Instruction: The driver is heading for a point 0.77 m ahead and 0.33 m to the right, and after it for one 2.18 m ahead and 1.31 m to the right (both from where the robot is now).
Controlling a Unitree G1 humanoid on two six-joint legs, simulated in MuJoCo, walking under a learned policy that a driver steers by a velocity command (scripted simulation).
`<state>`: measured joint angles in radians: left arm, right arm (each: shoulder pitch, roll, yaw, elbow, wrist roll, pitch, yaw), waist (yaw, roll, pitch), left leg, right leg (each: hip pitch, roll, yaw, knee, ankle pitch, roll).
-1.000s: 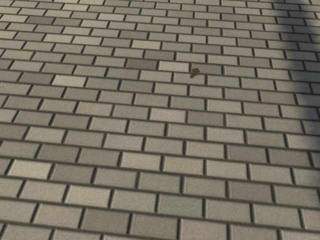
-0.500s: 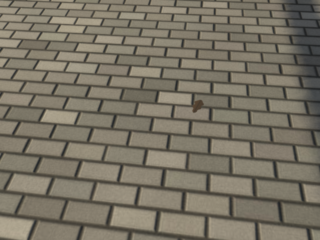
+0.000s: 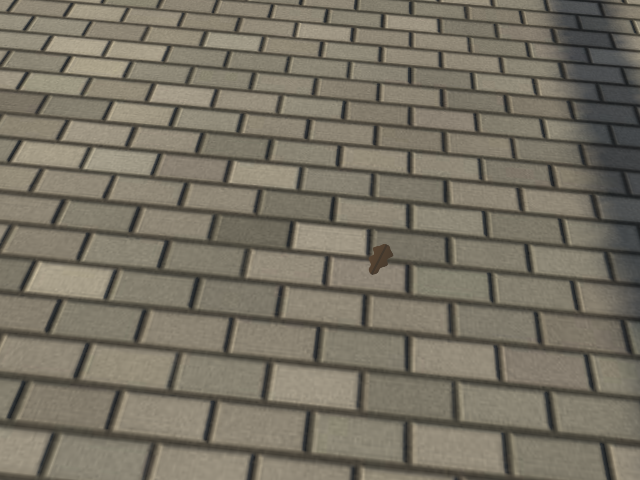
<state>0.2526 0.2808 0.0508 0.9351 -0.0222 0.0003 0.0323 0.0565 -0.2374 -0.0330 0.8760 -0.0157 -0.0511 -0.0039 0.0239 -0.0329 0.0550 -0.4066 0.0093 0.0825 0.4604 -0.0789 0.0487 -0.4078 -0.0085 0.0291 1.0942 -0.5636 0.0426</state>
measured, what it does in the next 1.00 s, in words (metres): steps on the spot, turning right: right foot, then left foot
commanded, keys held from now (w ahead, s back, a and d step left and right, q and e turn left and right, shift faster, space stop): e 0.88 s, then no key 0.12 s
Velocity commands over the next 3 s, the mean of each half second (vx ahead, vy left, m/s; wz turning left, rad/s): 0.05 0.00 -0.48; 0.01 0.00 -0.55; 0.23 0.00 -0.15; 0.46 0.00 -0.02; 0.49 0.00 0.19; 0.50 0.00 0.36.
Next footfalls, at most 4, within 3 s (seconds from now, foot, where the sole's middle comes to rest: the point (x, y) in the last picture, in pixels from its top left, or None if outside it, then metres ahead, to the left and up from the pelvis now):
0.28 right None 0.06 -0.14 -0.77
0.76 left None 0.14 0.07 -0.77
1.16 right None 0.00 -0.16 -0.77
1.64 left None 0.36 -0.10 -0.77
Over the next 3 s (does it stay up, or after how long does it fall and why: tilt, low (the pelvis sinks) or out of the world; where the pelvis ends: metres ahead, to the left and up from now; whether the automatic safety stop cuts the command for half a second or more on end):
stays up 0.86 -0.46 0.02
